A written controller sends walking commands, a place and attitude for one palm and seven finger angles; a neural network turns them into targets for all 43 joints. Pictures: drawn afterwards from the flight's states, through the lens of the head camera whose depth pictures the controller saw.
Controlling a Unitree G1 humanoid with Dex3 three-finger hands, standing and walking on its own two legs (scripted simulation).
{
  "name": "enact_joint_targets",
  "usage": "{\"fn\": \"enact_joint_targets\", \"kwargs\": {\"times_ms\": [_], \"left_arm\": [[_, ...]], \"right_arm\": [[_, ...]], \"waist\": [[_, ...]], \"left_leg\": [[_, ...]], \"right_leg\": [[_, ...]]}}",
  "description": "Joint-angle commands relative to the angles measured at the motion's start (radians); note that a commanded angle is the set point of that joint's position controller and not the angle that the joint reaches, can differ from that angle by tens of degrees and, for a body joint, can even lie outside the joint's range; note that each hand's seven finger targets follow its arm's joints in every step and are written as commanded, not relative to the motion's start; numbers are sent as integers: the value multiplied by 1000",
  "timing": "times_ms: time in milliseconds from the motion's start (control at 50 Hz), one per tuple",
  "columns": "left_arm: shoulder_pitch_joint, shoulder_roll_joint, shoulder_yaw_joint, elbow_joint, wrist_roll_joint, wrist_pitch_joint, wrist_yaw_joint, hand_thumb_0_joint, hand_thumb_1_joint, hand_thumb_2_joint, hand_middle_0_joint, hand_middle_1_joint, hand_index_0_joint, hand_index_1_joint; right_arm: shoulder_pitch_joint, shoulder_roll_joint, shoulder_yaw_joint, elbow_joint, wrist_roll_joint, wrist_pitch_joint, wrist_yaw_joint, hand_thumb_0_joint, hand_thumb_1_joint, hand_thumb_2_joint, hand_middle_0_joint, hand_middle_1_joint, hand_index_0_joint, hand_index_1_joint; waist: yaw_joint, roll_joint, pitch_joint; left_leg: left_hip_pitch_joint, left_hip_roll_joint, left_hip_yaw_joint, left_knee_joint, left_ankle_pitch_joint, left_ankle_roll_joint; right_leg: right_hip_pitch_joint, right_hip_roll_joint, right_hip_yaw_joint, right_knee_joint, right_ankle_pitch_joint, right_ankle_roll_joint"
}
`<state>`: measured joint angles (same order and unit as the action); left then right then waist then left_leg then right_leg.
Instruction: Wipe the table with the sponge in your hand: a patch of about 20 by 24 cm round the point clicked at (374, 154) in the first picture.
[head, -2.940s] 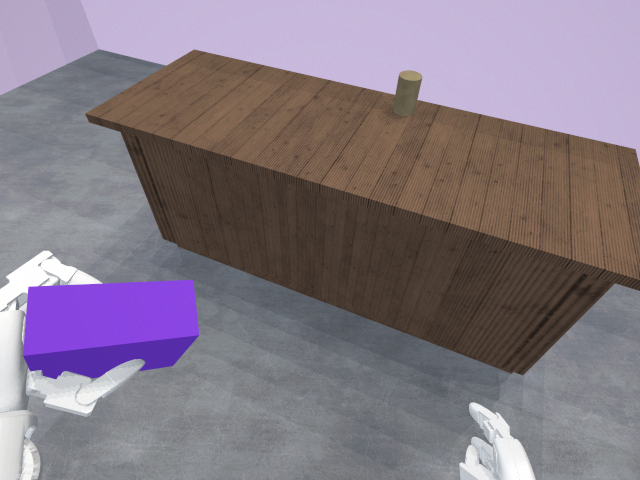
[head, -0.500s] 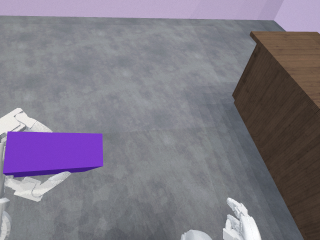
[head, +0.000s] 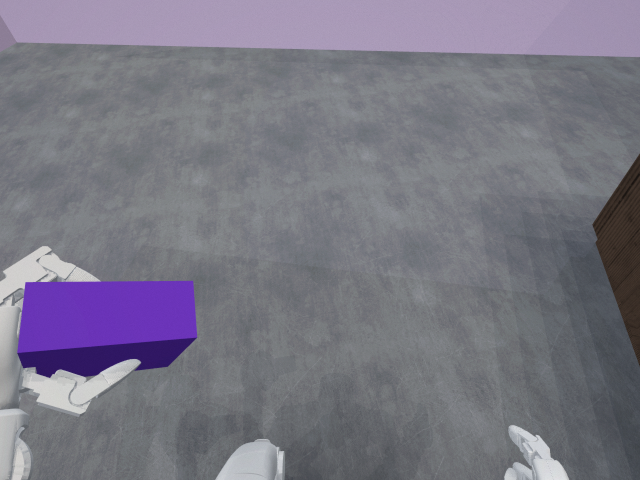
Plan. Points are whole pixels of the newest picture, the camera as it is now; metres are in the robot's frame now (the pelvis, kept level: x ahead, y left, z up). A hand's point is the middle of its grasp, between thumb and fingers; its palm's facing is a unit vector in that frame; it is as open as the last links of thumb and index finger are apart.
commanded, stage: walk around to get in front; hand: left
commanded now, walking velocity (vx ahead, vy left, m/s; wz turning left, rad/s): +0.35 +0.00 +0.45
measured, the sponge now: (135, 330) +0.22 +0.19 +0.15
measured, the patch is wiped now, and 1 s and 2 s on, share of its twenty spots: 0.00 0.00 0.00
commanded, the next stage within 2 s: none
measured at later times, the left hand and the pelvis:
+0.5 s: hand (47, 286) +0.25 +0.27 +0.19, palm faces +0.50 -0.74 -0.45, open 9.7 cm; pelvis +0.07 +0.01 -0.01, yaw +9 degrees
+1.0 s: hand (113, 205) +0.37 +0.26 +0.18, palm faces +0.58 -0.67 -0.46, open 9.7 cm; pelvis +0.22 -0.01 -0.01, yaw +15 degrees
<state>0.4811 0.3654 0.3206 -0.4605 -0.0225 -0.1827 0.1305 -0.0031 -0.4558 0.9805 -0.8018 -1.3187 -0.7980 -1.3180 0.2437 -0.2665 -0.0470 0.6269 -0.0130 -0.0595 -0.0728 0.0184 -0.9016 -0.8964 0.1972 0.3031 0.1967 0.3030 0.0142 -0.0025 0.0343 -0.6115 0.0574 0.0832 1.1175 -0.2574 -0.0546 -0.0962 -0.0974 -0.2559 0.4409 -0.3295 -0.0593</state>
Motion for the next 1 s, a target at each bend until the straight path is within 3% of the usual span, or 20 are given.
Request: {"fn": "enact_joint_targets", "kwargs": {"times_ms": [0, 140, 200, 220, 240, 260, 280, 360, 440, 580, 600, 620, 640, 660, 680, 720, 780, 840, 920, 980], "left_arm": [[-88, 177, 153, -170, -17, -63, 47, 0, 100, 1300, -1200, -1600, -1200, -1600], [-80, 155, 137, -280, -21, -55, 73, 0, 100, 1300, -1200, -1600, -1200, -1600], [-178, 165, 117, -358, -21, -60, 87, 0, 100, 1300, -1200, -1600, -1200, -1600], [-184, 167, 122, -375, -12, -77, 90, 0, 100, 1300, -1200, -1600, -1200, -1600], [-167, 151, 101, -398, -14, -93, 87, 0, 100, 1300, -1200, -1600, -1200, -1600], [-197, 219, 133, -376, 11, -100, 88, 0, 100, 1300, -1200, -1600, -1200, -1600], [-232, 234, 139, -297, 16, -94, 62, 0, 100, 1300, -1200, -1600, -1200, -1600], [-81, 221, 194, -401, 3, -102, 45, 0, 100, 1300, -1200, -1600, -1200, -1600], [-11, 135, 154, -348, -14, -120, 27, 0, 100, 1300, -1200, -1600, -1200, -1600], [-153, 107, 98, -138, 3, -96, 25, 0, 100, 1300, -1200, -1600, -1200, -1600], [-184, 107, 85, -147, 8, -87, 27, 0, 100, 1300, -1200, -1600, -1200, -1600], [-211, 142, 99, -154, 16, -76, 30, 0, 100, 1300, -1200, -1600, -1200, -1600], [-210, 202, 124, -158, 18, -58, 37, 0, 100, 1300, -1200, -1600, -1200, -1600], [-258, 218, 131, -222, -1, -62, 42, 0, 100, 1300, -1200, -1600, -1200, -1600], [-299, 200, 119, -253, 0, -80, 38, 0, 100, 1300, -1200, -1600, -1200, -1600], [-192, 219, 152, -273, 0, -97, 31, 0, 100, 1300, -1200, -1600, -1200, -1600], [-120, 218, 192, -296, -2, -111, 36, 0, 100, 1300, -1200, -1600, -1200, -1600], [-52, 207, 210, -308, -12, -119, 50, 0, 100, 1300, -1200, -1600, -1200, -1600], [14, 167, 205, -296, -23, -110, 73, 0, 100, 1300, -1200, -1600, -1200, -1600], [-16, 158, 185, -288, -23, -107, 81, 0, 100, 1300, -1200, -1600, -1200, -1600]], "right_arm": [[-111, -38, -12, -192, 3, -49, 5, 0, -900, -900, 200, 300, 200, 300], [-96, -29, -7, -230, 6, -46, 5, 0, -900, -900, 200, 300, 200, 300], [-56, -30, -7, -231, 3, -43, -7, 0, -900, -900, 200, 300, 200, 300], [-68, -43, -7, -238, 2, -44, -11, 0, -900, -900, 200, 300, 200, 300], [-71, -53, -1, -232, -5, -56, -2, 0, -900, -900, 200, 300, 200, 300], [-67, -32, 21, -226, -2, -64, 8, 0, -900, -900, 200, 300, 200, 300], [-91, -58, 10, -206, 8, -63, 23, 0, -900, -900, 200, 300, 200, 300], [-111, -24, 2, -177, 25, -65, 19, 0, -900, -900, 200, 300, 200, 300], [-110, -21, 6, -168, 24, -101, 25, 0, -900, -900, 200, 300, 200, 300], [-87, -33, 2, -126, 14, -101, -13, 0, -900, -900, 200, 300, 200, 300], [-94, -18, 8, -127, 19, -95, -12, 0, -900, -900, 200, 300, 200, 300], [-96, 7, 15, -126, 25, -89, -10, 0, -900, -900, 200, 300, 200, 300], [-134, 11, 17, -146, 27, -89, -10, 0, -900, -900, 200, 300, 200, 300], [-182, -25, 16, -153, 17, -99, -11, 0, -900, -900, 200, 300, 200, 300], [-147, -32, 4, -130, 14, -105, -5, 0, -900, -900, 200, 300, 200, 300], [-166, -43, 6, -129, 15, -83, 5, 0, -900, -900, 200, 300, 200, 300], [-172, -29, 11, -143, 15, -51, 10, 0, -900, -900, 200, 300, 200, 300], [-151, -15, -2, -173, 16, -37, 13, 0, -900, -900, 200, 300, 200, 300], [-122, -7, -9, -211, 15, -35, 17, 0, -900, -900, 200, 300, 200, 300], [-76, -18, -22, -209, 14, -29, 0, 0, -900, -900, 200, 300, 200, 300]], "waist": [[29, -154, -35], [40, -184, -96], [-37, -69, -223], [-50, 118, -268], [-34, 371, -270], [-43, 265, -212], [-38, 123, -142], [2, 210, -82], [0, 259, -73], [8, 150, -100], [8, 74, -127], [8, -117, -162], [33, -362, -143], [33, -255, -107], [2, -163, -103], [10, -107, -25], [-2, -103, -36], [1, -117, -87], [29, -137, -110], [-19, -93, -197]], "left_leg": [[-97, 17, 61, -188, -12, 20], [82, -27, 146, -462, -110, 62], [500, -96, 174, -637, 17, 96], [728, 36, -37, -674, 72, 166], [862, 328, -518, -737, 355, 318], [803, 406, -682, -779, 425, 387], [659, 394, -610, -818, 276, 366], [409, 239, -289, -856, 8, 279], [273, 180, -140, -923, -129, 221], [320, 156, -98, -687, -134, 185], [276, 117, -74, -540, -119, 166], [147, 52, -12, -260, -143, 136], [-119, -72, -2, 40, -320, 89], [-199, -46, -102, 186, -294, 66], [-150, 5, -141, 209, -197, 53], [-138, 31, -114, 232, -114, 30], [-96, 44, -53, 71, -67, 22], [21, 45, 29, -230, -44, 29], [105, 0, 130, -443, -35, 45], [411, -76, 199, -639, 118, 61]], "right_leg": [[139, -252, 180, -148, 454, -28], [162, -275, 158, -26, 570, -68], [-38, -208, 46, 376, 613, 7], [-259, -135, 30, 621, 375, 60], [-538, 11, 86, 861, -229, 100], [-612, 36, 216, 998, -302, 74], [-633, -15, 272, 996, -239, 75], [-546, -63, 221, 823, -62, 105], [-355, -40, 133, 537, 35, 119], [-118, 67, 33, 115, -38, 123], [-17, 48, 79, 27, -37, 105], [98, -116, 299, -84, -74, 41], [203, -338, 707, -158, 21, -76], [189, -425, 766, -186, 104, -119], [109, -393, 698, -189, 15, -111], [20, -322, 541, -173, 118, -101], [35, -261, 292, -152, 322, -79], [85, -238, 195, -104, 477, -77], [115, -236, 205, -50, 575, -83], [29, -158, 100, 213, 607, -11]]}}
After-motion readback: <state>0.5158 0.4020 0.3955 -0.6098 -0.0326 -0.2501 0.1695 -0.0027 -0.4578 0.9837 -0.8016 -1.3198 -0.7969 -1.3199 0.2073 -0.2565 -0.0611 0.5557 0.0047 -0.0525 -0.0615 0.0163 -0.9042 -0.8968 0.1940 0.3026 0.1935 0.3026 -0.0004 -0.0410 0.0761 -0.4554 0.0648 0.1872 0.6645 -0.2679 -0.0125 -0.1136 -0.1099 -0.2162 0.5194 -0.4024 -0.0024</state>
